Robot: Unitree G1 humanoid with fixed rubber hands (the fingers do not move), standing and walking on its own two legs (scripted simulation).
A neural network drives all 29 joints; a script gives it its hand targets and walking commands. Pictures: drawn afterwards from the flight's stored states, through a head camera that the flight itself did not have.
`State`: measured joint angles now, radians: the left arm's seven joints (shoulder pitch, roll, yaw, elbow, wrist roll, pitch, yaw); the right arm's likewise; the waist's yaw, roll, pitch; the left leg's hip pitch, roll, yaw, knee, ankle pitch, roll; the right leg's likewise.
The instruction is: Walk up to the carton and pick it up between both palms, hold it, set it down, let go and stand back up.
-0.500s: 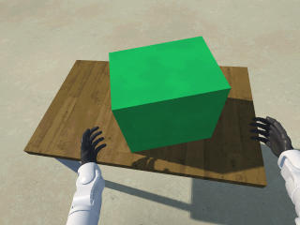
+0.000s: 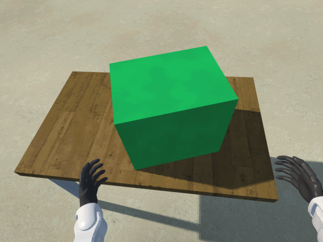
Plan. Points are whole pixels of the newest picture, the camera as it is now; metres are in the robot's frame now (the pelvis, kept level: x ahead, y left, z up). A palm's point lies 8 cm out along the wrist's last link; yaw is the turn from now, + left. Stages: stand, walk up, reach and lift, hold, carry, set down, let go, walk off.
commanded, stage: set down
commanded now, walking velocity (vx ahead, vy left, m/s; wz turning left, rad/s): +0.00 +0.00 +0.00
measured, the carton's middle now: (168, 111) +0.49 +0.05 -0.02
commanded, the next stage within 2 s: none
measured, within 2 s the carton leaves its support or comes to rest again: neither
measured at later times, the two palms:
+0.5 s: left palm (86, 202) +0.20 +0.23 -0.01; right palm (315, 205) +0.24 -0.30 -0.03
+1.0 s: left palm (80, 219) +0.17 +0.24 -0.02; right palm (316, 222) +0.20 -0.29 -0.03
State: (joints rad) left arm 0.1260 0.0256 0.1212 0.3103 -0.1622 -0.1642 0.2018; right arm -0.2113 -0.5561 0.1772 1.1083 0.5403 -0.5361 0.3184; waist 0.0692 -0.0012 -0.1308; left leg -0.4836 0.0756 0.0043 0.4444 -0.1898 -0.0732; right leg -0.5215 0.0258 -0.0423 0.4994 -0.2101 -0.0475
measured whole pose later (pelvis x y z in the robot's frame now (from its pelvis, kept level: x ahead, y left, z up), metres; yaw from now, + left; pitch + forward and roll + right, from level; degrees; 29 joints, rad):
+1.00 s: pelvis +0.02 +0.01 +0.00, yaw +0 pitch +7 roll +1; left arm 0.37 0.03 0.11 0.20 -0.12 -0.15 0.18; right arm 0.13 -0.54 0.16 0.90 0.51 -0.51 0.31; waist 0.06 -0.03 -0.12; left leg -0.33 0.06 0.00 0.46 -0.24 -0.07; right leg -0.37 0.01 -0.04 0.52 -0.27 -0.05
